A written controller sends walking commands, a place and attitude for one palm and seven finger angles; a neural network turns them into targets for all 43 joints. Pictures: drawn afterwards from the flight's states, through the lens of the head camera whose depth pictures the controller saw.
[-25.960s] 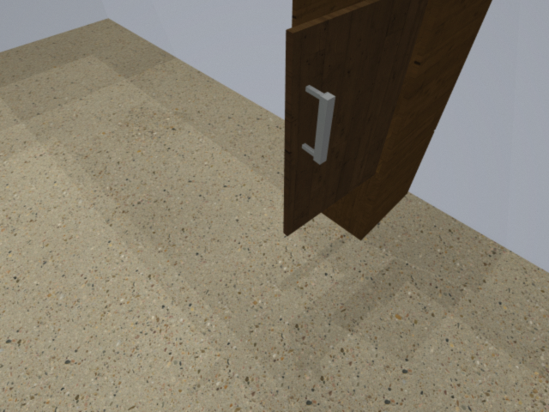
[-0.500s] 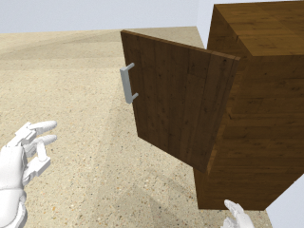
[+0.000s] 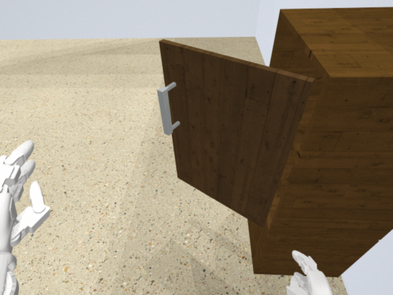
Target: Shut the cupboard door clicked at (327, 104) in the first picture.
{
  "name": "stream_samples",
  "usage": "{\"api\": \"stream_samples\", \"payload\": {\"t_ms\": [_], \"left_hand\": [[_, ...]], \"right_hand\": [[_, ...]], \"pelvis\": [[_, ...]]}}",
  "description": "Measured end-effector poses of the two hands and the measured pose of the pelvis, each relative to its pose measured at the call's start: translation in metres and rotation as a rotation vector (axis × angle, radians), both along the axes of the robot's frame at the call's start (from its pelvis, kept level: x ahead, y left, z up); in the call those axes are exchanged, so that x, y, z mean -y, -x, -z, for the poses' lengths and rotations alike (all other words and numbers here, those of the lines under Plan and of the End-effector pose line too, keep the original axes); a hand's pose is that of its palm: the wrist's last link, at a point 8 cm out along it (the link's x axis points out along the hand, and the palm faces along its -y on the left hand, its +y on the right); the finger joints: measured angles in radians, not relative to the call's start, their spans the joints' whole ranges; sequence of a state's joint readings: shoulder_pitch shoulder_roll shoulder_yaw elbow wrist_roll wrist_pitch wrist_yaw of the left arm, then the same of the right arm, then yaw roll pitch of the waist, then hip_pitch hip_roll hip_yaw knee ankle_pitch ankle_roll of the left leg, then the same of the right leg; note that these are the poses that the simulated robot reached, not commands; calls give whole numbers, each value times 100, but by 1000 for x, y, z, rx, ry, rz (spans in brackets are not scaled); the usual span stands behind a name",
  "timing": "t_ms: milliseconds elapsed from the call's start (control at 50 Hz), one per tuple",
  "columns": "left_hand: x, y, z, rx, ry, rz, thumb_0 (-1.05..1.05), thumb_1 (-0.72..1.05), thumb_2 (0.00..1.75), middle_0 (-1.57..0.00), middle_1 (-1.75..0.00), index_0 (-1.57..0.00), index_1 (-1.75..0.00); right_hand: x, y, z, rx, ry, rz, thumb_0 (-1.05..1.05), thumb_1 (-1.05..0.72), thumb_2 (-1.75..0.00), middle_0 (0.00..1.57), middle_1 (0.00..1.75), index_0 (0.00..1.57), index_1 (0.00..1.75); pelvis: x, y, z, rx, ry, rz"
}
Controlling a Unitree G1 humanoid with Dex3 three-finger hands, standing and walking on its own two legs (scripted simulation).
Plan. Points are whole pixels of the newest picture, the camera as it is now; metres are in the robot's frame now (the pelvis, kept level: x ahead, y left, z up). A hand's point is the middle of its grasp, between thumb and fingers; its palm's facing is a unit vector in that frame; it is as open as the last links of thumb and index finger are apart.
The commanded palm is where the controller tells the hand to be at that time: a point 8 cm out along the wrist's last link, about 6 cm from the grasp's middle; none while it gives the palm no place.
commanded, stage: step back with the hand held close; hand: left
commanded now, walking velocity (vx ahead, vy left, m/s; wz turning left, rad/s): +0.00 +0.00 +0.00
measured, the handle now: (170, 109) +0.62 +0.16 +0.05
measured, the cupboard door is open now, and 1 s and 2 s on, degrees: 56 56 56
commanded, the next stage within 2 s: stop stepping back and stand still in 1.26 s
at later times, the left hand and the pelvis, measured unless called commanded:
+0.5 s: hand (30, 216) +0.18 +0.28 +0.16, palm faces +0.34 -0.78 -0.52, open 7.4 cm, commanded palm +0.12 +0.32 +0.17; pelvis -0.03 +0.02 -0.01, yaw -2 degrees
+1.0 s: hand out of the picture +0.03 +0.30 +0.16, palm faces +0.53 -0.72 -0.44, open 7.4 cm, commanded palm -0.02 +0.33 +0.17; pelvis -0.14 +0.02 -0.03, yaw +5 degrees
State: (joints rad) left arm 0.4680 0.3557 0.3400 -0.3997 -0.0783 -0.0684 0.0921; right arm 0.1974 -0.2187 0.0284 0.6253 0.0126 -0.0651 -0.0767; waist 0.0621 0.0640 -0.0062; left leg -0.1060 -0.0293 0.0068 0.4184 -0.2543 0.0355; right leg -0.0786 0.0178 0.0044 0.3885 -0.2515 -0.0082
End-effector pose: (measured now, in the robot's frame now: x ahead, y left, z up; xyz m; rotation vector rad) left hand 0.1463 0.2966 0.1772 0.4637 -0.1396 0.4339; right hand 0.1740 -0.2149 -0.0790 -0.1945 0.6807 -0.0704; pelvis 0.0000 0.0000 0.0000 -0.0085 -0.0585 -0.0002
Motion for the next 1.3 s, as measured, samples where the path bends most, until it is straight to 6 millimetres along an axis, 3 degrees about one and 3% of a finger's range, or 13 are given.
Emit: {"api": "stream_samples", "payload": {"t_ms": [160, 340, 480, 640, 800, 1020, 1180, 1300], "left_hand": [[-6, -1, -5, -2, -38, -11, 1, 89, 90, -22, -30, -22, -30], [-8, -9, 5, -50, -67, 57, 1, 89, 90, -21, -30, -21, -30], [-17, 4, -7, -13, -137, 111, 1, 89, 90, -22, -30, -22, -30], [-30, 48, -2, 45, -133, 83, 1, 89, 90, -22, -30, -22, -30], [-39, 92, 12, 105, -118, 8, 1, 89, 90, -22, -30, -22, -30], [-34, 163, -1, 204, -166, -17, 1, 89, 90, -22, -30, -22, -30], [-57, 195, 2, 238, -159, 8, 1, 89, 90, -22, -30, -22, -30], [-71, 259, -15, 328, -185, -31, 1, 89, 90, -22, -30, -22, -30]], "right_hand": [[4, 7, 8, -45, -12, 21, 2, -90, -90, 20, 30, 20, 30], [21, 25, 10, -103, 34, 125, 2, -90, -90, 20, 30, 20, 30], [18, 45, 0, -88, 53, 163, 2, -90, -90, 20, 30, 20, 30], [7, 77, -5, -43, 63, 147, 1, -90, -90, 20, 30, 20, 30], [1, 116, 6, -62, 92, 92, 1, -90, -90, 20, 30, 20, 30], [-3, 152, 19, -92, 93, 12, 2, -90, -90, 20, 30, 20, 30], [-22, 191, 12, -50, 125, 23, 2, -90, -90, 20, 30, 20, 30], [-44, 217, 9, -30, 80, -26, 2, -90, -90, 20, 30, 20, 30]], "pelvis": [[-1, 1, 0, -26, 7, 2], [-13, 10, 3, -78, 7, 18], [-20, 29, 5, -79, 1, 30], [-27, 62, 11, -62, 11, 27], [-26, 96, 21, -37, 22, -36], [-22, 143, 29, -31, 17, -85], [-35, 191, 31, -21, 101, -125], [-36, 226, 31, -61, 130, -148]]}}
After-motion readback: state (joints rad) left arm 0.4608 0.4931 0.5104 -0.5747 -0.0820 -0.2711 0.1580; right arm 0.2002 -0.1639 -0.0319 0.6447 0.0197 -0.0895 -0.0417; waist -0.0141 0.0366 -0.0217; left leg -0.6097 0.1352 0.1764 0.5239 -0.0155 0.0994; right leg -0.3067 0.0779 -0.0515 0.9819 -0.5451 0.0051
